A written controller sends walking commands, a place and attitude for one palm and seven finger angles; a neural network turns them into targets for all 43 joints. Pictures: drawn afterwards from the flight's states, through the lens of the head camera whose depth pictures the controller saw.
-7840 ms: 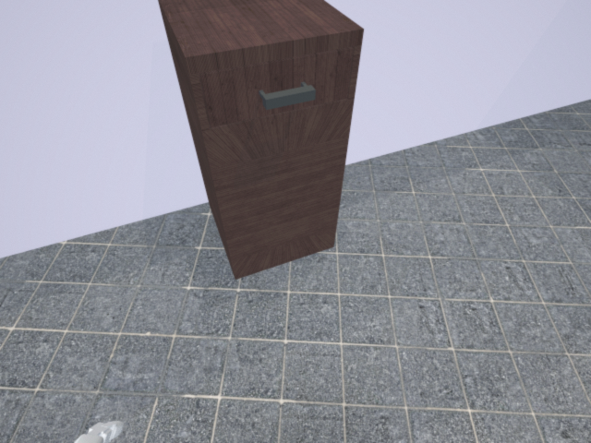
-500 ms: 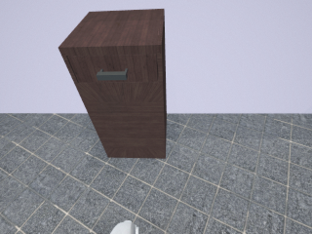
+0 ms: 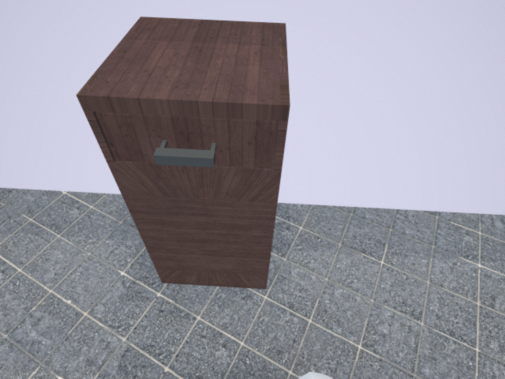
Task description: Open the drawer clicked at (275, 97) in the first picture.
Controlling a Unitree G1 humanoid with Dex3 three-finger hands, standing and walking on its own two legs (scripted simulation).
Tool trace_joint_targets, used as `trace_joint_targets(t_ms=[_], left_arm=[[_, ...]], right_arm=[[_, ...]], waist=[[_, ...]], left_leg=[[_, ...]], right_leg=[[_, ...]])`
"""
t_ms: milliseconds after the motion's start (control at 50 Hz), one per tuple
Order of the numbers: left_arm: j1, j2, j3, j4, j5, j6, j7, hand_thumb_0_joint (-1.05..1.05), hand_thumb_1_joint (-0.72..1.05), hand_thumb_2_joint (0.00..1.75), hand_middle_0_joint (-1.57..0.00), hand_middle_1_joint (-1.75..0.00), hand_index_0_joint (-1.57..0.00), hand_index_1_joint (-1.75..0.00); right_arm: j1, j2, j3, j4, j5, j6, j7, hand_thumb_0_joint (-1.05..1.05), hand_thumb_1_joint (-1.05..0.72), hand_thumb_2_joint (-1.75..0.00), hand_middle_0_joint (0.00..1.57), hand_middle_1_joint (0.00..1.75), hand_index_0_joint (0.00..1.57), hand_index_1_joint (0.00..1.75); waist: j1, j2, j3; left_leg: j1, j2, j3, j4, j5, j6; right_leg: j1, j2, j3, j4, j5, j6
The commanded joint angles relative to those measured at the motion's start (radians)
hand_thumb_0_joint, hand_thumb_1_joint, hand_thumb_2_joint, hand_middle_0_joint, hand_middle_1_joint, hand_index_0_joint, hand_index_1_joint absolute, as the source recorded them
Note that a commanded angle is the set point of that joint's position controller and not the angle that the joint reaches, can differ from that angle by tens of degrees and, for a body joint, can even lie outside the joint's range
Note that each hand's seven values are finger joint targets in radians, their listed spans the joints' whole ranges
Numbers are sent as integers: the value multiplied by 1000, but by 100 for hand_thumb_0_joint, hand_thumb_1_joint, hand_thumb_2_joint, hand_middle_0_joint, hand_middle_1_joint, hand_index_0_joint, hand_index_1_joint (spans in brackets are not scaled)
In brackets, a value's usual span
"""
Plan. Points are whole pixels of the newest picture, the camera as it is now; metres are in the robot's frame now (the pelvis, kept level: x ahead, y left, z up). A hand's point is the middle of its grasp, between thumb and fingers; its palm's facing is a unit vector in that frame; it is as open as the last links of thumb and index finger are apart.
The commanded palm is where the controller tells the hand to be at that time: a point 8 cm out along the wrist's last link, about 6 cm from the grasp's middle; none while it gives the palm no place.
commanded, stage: take the last steps up to it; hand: left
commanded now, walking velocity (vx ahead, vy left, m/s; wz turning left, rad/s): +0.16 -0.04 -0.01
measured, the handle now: (187, 151) +0.57 +0.20 +0.01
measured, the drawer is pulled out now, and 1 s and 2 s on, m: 0.00 0.00 0.00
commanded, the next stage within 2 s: come to a stop and stand still in 0.04 s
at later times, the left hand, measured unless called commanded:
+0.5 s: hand (175, 372) +0.16 +0.15 -0.16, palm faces +0.05 -0.96 -0.27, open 7.2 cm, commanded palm none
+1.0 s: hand out of the picture +0.02 +0.20 -0.17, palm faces +0.04 -0.97 -0.23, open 7.4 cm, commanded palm none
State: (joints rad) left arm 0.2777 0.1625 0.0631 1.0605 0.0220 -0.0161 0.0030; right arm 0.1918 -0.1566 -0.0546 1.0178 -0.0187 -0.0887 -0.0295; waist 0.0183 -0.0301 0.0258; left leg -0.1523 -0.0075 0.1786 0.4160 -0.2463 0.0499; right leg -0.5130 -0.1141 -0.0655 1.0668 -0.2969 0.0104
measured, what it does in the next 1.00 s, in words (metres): steps on the spot: right foot, then left foot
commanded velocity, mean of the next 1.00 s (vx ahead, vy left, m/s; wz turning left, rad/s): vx -0.07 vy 0.04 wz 0.00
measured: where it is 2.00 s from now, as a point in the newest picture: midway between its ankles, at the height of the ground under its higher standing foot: outside the picture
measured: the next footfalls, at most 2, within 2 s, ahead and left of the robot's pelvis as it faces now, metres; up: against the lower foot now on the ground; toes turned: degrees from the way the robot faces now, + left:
right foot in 0.20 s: +0.19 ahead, -0.14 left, +0.00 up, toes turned -7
left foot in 0.66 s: +0.12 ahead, +0.10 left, +0.00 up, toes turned -5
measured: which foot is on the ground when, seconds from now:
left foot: down 0.00-0.22, up 0.24-0.64, down 0.66-1.00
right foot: up 0.00-0.18, down 0.20-0.66, up 0.68-0.96, down 0.98-1.00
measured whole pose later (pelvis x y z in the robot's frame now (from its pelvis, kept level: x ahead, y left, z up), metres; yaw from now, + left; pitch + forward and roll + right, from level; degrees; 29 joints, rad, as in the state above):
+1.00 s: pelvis +0.03 +0.02 +0.00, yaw -1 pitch +0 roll +2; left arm 0.29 0.17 0.02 1.11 0.01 0.03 0.03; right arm 0.22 -0.16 -0.02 1.06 -0.01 0.00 -0.04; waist 0.01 -0.02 0.02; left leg -0.22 -0.03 0.09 0.44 -0.23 0.02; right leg -0.16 -0.04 -0.02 0.49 -0.33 0.00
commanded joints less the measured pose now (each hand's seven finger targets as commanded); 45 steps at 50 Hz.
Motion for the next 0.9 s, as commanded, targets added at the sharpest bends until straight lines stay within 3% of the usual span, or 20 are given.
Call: trace_joint_targets(t_ms=[0,100,140,160,180,200,220,240,340,420,520,580,600,620,640,660,680,700,760,880], left_arm=[[41,-4,-2,-48,5,7,-11,0,90,90,-20,-30,-20,-30],[-48,35,0,-92,6,-2,-17,0,90,90,-20,-30,-20,-30],[12,52,1,-73,6,-13,-11,0,90,90,-20,-30,-20,-30],[82,92,5,-49,7,-26,-3,0,90,90,-20,-30,-20,-30],[133,164,13,-32,9,-41,10,0,90,90,-20,-30,-20,-30],[152,208,10,-32,-6,-38,14,0,90,90,-20,-30,-20,-30],[98,202,6,-42,-8,-33,22,0,90,90,-20,-30,-20,-30],[49,189,10,-50,-6,-25,34,0,90,90,-20,-30,-20,-30],[-69,185,19,-92,0,13,49,0,90,90,-20,-30,-20,-30],[-93,187,30,-115,5,22,50,0,90,90,-20,-30,-20,-30],[-103,201,38,-126,17,31,44,0,90,90,-20,-30,-20,-30],[-112,201,38,-124,13,41,39,0,90,90,-20,-30,-20,-30],[-113,189,34,-123,5,46,37,0,90,90,-20,-30,-20,-30],[-90,147,22,-126,-6,51,32,0,90,90,-20,-30,-20,-30],[-68,84,10,-136,-10,58,28,0,90,90,-20,-30,-20,-30],[-89,90,10,-141,-6,63,32,0,90,90,-20,-30,-20,-30],[-95,103,15,-126,-4,70,28,0,90,90,-20,-30,-20,-30],[-83,106,19,-102,2,77,26,0,90,90,-20,-30,-20,-30],[8,104,12,-51,0,64,20,0,90,90,-20,-30,-20,-30],[-32,64,-27,-44,-10,36,26,0,90,90,-20,-30,-20,-30]], right_arm=[[109,-94,-9,1,-6,9,6,0,-90,-90,20,30,20,30],[124,-136,-20,11,-13,31,8,0,-90,-90,20,30,20,30],[136,-124,-10,23,-8,39,8,0,-90,-90,20,30,20,30],[141,-96,-1,32,-1,37,8,0,-90,-90,20,30,20,30],[181,-52,11,26,8,37,9,0,-90,-90,20,30,20,30],[210,-61,10,23,15,51,1,0,-90,-90,20,30,20,30],[197,-57,9,31,22,65,-7,0,-90,-90,20,30,20,30],[176,-52,5,28,24,81,-8,0,-90,-90,20,30,20,30],[151,-54,-9,31,19,132,0,0,-90,-90,20,30,20,30],[125,-67,-21,3,7,152,11,0,-90,-90,20,30,20,30],[102,-64,-19,-31,8,135,20,0,-90,-90,20,30,20,30],[152,-64,-12,-21,9,118,19,0,-90,-90,20,30,20,30],[191,-69,-9,-7,8,111,18,0,-90,-90,20,30,20,30],[187,-115,-14,-11,4,102,16,0,-90,-90,20,30,20,30],[147,-188,-28,-44,-4,99,15,0,-90,-90,20,30,20,30],[65,-212,-25,-80,-9,108,10,0,-90,-90,20,30,20,30],[4,-190,-13,-90,-12,104,-2,0,-90,-90,20,30,20,30],[-30,-166,-6,-81,-13,102,-8,0,-90,-90,20,30,20,30],[-43,-138,9,-76,-3,95,-11,0,-90,-90,20,30,20,30],[108,-137,6,4,1,82,-16,0,-90,-90,20,30,20,30]], waist=[[-3,132,83],[-19,129,76],[14,59,37],[49,-5,-12],[43,-177,-110],[32,-177,-165],[21,-120,-160],[16,-152,-135],[-4,-57,-83],[-2,-103,-92],[4,-184,-118],[-25,-164,-109],[-45,-126,-114],[-39,40,-99],[-31,313,-41],[-23,325,24],[-9,266,56],[11,271,74],[36,194,48],[-37,162,-42]], left_leg=[[-83,277,-159,-213,322,129],[-35,279,-169,-127,251,107],[-66,225,-133,3,273,59],[-106,169,-94,129,239,13],[-221,74,-47,291,4,-41],[-185,32,-80,419,-350,-69],[-169,51,-146,489,-391,-70],[-182,58,-154,534,-382,-72],[-209,37,-181,619,-275,-92],[-228,27,-182,621,-213,-107],[-178,31,-163,425,-210,-93],[-40,15,-126,149,-83,-82],[43,20,-123,22,7,-77],[78,96,-215,-79,-9,-62],[-27,299,-461,-200,4,-12],[-204,360,-507,-247,5,59],[-275,331,-454,-271,-15,81],[-285,273,-392,-259,-12,67],[-174,208,-287,-207,52,68],[119,243,-326,-115,409,113]], right_leg=[[44,-22,5,-214,70,11],[142,30,-44,-414,74,0],[303,67,-67,-544,168,-6],[432,9,11,-598,338,-14],[584,-181,242,-609,678,-84],[573,-311,307,-654,994,-195],[526,-312,274,-647,1102,-240],[472,-302,259,-640,1126,-251],[344,-253,138,-680,854,-214],[311,-236,132,-710,687,-203],[316,-208,159,-737,380,-190],[245,-161,158,-700,204,-136],[196,-131,133,-651,115,-100],[120,-60,88,-544,13,-59],[31,53,-2,-384,-171,0],[72,76,54,-266,-218,0],[119,61,104,-192,-173,0],[129,73,118,-132,-130,1],[101,88,97,-67,-72,9],[167,65,47,-469,-141,26]])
